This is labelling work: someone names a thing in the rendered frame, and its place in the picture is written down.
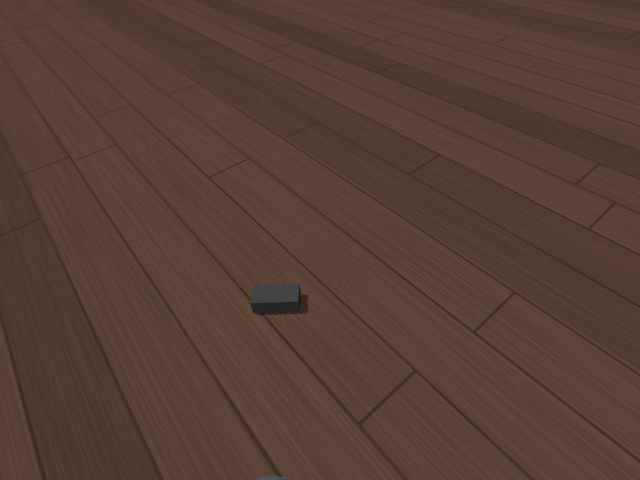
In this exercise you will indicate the carton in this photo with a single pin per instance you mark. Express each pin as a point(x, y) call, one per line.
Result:
point(275, 298)

